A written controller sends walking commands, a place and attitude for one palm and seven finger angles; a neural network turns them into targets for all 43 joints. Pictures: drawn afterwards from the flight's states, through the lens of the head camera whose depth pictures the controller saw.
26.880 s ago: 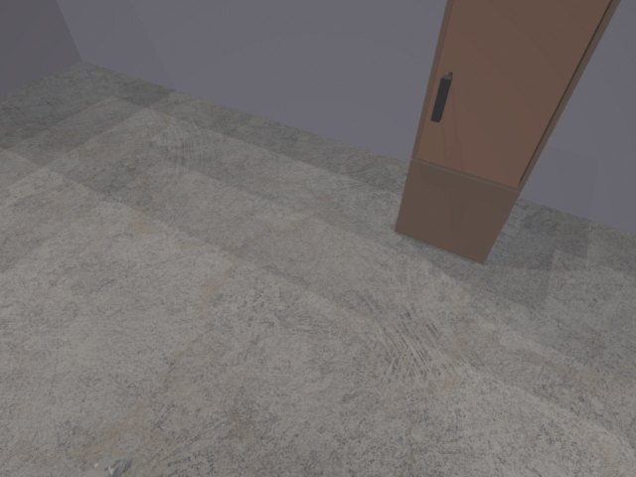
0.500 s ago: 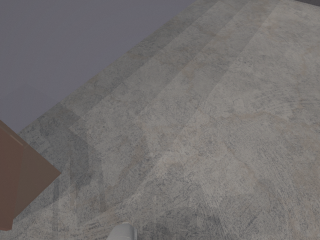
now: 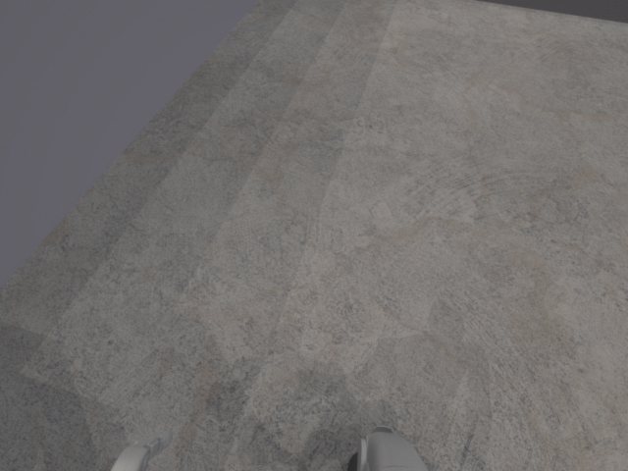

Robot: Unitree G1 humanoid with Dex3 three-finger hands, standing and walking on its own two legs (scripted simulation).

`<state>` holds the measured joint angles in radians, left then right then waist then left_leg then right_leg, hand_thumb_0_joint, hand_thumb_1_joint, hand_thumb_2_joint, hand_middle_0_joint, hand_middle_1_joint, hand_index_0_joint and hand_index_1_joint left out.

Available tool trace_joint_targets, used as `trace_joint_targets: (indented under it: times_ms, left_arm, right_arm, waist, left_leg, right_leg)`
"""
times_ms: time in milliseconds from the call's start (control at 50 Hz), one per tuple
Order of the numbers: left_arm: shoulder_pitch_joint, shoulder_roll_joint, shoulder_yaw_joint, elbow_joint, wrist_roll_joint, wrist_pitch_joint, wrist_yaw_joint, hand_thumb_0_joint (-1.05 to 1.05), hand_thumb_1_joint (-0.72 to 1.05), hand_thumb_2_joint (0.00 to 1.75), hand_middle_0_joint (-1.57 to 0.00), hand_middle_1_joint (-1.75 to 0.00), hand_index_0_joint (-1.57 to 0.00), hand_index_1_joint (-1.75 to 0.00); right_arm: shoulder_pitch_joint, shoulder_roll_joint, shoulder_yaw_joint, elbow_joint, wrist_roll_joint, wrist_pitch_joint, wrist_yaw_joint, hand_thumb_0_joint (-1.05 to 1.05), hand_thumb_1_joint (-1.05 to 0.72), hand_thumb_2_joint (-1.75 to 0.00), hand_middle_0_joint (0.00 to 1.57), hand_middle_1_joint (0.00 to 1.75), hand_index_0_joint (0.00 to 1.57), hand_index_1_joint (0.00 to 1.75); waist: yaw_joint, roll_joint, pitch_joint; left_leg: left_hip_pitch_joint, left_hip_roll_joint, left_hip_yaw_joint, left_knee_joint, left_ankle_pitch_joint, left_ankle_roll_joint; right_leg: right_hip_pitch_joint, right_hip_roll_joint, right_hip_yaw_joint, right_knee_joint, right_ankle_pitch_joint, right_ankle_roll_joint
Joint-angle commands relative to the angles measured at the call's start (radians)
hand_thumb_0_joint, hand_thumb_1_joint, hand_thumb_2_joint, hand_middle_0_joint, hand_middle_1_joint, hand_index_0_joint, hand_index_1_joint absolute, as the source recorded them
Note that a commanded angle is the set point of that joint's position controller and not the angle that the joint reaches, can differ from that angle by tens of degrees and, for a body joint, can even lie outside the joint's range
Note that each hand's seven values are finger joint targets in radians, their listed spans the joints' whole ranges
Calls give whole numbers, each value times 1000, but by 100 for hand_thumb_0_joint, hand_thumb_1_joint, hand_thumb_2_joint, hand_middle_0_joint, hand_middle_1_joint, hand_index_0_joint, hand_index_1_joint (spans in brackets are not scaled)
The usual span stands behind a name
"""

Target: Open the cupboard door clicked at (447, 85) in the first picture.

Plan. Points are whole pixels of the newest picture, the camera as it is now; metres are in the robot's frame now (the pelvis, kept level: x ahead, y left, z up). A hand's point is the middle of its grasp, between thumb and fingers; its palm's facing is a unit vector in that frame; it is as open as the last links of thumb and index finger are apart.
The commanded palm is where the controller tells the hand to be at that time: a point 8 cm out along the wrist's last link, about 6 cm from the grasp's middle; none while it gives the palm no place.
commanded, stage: walk to a spot facing it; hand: left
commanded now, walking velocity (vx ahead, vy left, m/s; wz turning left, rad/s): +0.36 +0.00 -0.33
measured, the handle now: out of the picture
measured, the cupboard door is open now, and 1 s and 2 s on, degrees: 51 51 51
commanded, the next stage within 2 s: turn to face it in 0.90 s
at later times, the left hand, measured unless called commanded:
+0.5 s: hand (245, 395) +0.24 +0.11 -0.16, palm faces -0.03 -0.97 -0.23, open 7.2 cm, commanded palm none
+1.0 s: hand (275, 222) +0.59 +0.10 -0.16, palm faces -0.12 -0.97 -0.20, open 7.3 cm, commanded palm none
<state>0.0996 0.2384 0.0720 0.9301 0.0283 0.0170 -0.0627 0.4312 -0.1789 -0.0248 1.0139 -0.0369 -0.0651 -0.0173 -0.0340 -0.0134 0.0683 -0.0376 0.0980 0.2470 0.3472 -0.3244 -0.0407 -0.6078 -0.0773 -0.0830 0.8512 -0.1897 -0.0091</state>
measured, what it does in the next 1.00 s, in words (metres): walks ahead: right foot, then left foot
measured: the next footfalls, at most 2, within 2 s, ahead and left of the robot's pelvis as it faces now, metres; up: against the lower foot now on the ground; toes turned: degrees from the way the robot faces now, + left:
right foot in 0.12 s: +0.18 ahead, -0.12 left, +0.00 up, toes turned -9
left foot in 0.68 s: +0.50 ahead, +0.02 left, +0.00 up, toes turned +0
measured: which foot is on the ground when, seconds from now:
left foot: down 0.00-0.12, up 0.14-0.66, down 0.68-1.00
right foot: up 0.00-0.10, down 0.12-0.70, up 0.72-1.00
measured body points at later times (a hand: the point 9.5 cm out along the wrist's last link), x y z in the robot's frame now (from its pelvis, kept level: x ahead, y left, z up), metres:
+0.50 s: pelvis +0.24 -0.08 +0.00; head +0.26 -0.09 +0.45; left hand +0.25 +0.17 -0.15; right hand +0.32 -0.31 -0.15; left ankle +0.36 +0.07 -0.68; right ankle +0.14 -0.11 -0.74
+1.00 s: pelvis +0.50 -0.09 +0.00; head +0.53 -0.09 +0.45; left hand +0.60 +0.15 -0.15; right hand +0.41 -0.30 -0.15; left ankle +0.46 +0.02 -0.74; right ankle +0.59 -0.26 -0.69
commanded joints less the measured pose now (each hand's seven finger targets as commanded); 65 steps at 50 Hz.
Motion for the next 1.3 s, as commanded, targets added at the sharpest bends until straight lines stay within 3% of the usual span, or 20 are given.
trace_joint_targets:
  times_ms: [0, 60, 80, 100, 120, 240, 500, 580, 620, 640, 660, 680, 740, 860, 1000, 1060, 1080, 1100, 1180, 1280]
  left_arm:
    - [-111, 12, -7, -87, -1, -27, -4, 0, 90, 90, -20, -30, -20, -30]
    - [178, 72, 15, 7, 1, -46, 9, 0, 90, 90, -20, -30, -20, -30]
    - [346, 174, 45, 57, 8, -58, 24, 0, 90, 90, -20, -30, -20, -30]
    - [434, 270, 65, 76, -8, -59, 43, 0, 90, 90, -20, -30, -20, -30]
    - [361, 264, 61, 66, -27, -52, 56, 0, 90, 90, -20, -30, -20, -30]
    - [159, 71, 5, 41, -17, -91, 65, 0, 90, 90, -20, -30, -20, -30]
    - [388, 38, -18, 170, -13, -118, 84, 0, 90, 90, -20, -30, -20, -30]
    - [393, 67, -15, 185, -11, -118, 89, 0, 90, 90, -20, -30, -20, -30]
    - [367, 78, -12, 182, -14, -121, 88, 0, 90, 90, -20, -30, -20, -30]
    - [352, 68, -12, 166, -22, -122, 82, 0, 90, 90, -20, -30, -20, -30]
    - [400, 3, -24, 141, -36, -122, 70, 0, 90, 90, -20, -30, -20, -30]
    - [342, 12, -28, 114, -35, -125, 72, 0, 90, 90, -20, -30, -20, -30]
    - [224, -19, -16, 86, -3, -88, 58, 0, 90, 90, -20, -30, -20, -30]
    - [249, -65, -14, 92, 1, -41, 36, 0, 90, 90, -20, -30, -20, -30]
    - [17, -37, -21, 25, -6, -50, 31, 0, 90, 90, -20, -30, -20, -30]
    - [201, 32, -11, 80, -4, -76, 42, 0, 90, 90, -20, -30, -20, -30]
    - [321, 114, 11, 118, 2, -89, 56, 0, 90, 90, -20, -30, -20, -30]
    - [401, 205, 28, 133, -4, -91, 64, 0, 90, 90, -20, -30, -20, -30]
    - [201, 106, 2, 58, -18, -67, 92, 0, 90, 90, -20, -30, -20, -30]
    - [65, 70, 0, 6, -9, -58, 91, 0, 90, 90, -20, -30, -20, -30]
  right_arm:
    - [73, -159, -27, -12, -6, -8, -3, 0, -90, -90, 20, 30, 20, 30]
    - [18, -186, -26, -10, 7, -3, -5, 0, -90, -90, 20, 30, 20, 30]
    - [7, -149, -20, -27, 26, -7, 8, 0, -90, -90, 20, 30, 20, 30]
    - [16, -91, -13, -68, 42, -6, 8, 0, -90, -90, 20, 30, 20, 30]
    - [-56, -131, -26, -72, 36, 3, 6, 0, -90, -90, 20, 30, 20, 30]
    - [-14, -38, -26, 9, 9, 40, 12, 0, -90, -90, 20, 30, 20, 30]
    - [-430, -42, -35, -105, 23, 30, 44, 0, -90, -90, 20, 30, 20, 30]
    - [-400, -46, -30, -91, 21, 20, 38, 0, -90, -90, 20, 30, 20, 30]
    - [-181, -83, -40, -18, 11, 11, 21, 0, -90, -90, 20, 30, 20, 30]
    - [-14, -148, -55, 23, 0, 8, 12, 0, -90, -90, 20, 30, 20, 30]
    - [111, -248, -79, 48, -14, 0, 2, 0, -90, -90, 20, 30, 20, 30]
    - [112, -254, -73, 45, 6, 10, -3, 0, -90, -90, 20, 30, 20, 30]
    - [-109, -122, -45, -3, 11, -5, -6, 0, -90, -90, 20, 30, 20, 30]
    - [-93, -100, -34, 22, 18, -30, -3, 0, -90, -90, 20, 30, 20, 30]
    - [54, -94, -21, 81, 10, -8, -6, 0, -90, -90, 20, 30, 20, 30]
    - [50, -95, -12, 89, 23, -4, -9, 0, -90, -90, 20, 30, 20, 30]
    - [54, -70, -12, 80, 34, -5, -4, 0, -90, -90, 20, 30, 20, 30]
    - [116, -48, -16, 59, 44, 3, -5, 0, -90, -90, 20, 30, 20, 30]
    - [-54, -48, -18, 30, 40, 44, -8, 0, -90, -90, 20, 30, 20, 30]
    - [-37, 11, -16, 23, 23, 92, 18, 0, -90, -90, 20, 30, 20, 30]
  waist:
    - [-9, 155, 29]
    - [138, 89, -116]
    - [209, -102, -235]
    - [206, -323, -331]
    - [178, -203, -234]
    - [-1, -59, -76]
    - [82, -82, 49]
    - [36, -91, 19]
    - [-68, -59, -82]
    - [-137, -8, -169]
    - [-139, 218, -315]
    - [-112, 182, -312]
    - [0, 84, 62]
    - [70, 124, -20]
    - [-1, 105, 60]
    - [88, 36, -83]
    - [132, -84, -192]
    - [130, -268, -303]
    - [81, -177, -173]
    - [-2, -126, -99]
  left_leg:
    - [-21, 252, -83, -83, 483, 123]
    - [-104, 195, -11, 301, 723, 72]
    - [-352, 107, 43, 609, 465, 32]
    - [-590, -58, -42, 955, -269, -10]
    - [-665, 1, -211, 1026, -235, 17]
    - [-473, 67, -199, 746, 22, -14]
    - [-674, 5, -175, 451, 155, 15]
    - [-481, -90, -92, 315, 79, 64]
    - [-151, -135, -70, 212, 171, 104]
    - [130, -10, -222, 213, 256, 167]
    - [356, 310, -660, 158, 348, 316]
    - [283, 400, -823, 11, 373, 377]
    - [-224, 289, -609, -168, -63, 254]
    - [-223, 147, -220, -171, 275, 187]
    - [-140, 164, -174, -91, 480, 161]
    - [-161, 99, -172, 174, 584, 110]
    - [-346, 29, -127, 390, 368, 68]
    - [-460, -89, -104, 684, -273, 28]
    - [-529, 24, -243, 903, -224, 2]
    - [-395, 9, -157, 687, -72, -17]
  right_leg:
    - [112, 33, -47, -156, -31, -37]
    - [550, 93, -62, -283, -21, -92]
    - [850, -80, 159, -342, -88, -156]
    - [956, -366, 672, -516, 11, -262]
    - [857, -347, 636, -574, -17, -257]
    - [436, -152, 202, -612, 315, -171]
    - [709, -171, 210, -620, 571, -154]
    - [723, -158, 142, -487, 947, -131]
    - [605, -116, 81, -243, 1016, -86]
    - [383, -71, 57, -13, 753, -53]
    - [125, 77, 5, 394, 5, -17]
    - [52, 96, 99, 583, -323, -36]
    - [-25, -23, 128, 550, -163, -17]
    - [79, -54, 59, 185, 12, 20]
    - [164, 3, -20, -194, 82, -8]
    - [521, 31, -25, -342, 238, -17]
    - [784, -131, 136, -298, 529, -62]
    - [904, -402, 345, -373, 803, -182]
    - [603, -360, 172, -461, 709, -184]
    - [348, -279, -40, -538, 382, -111]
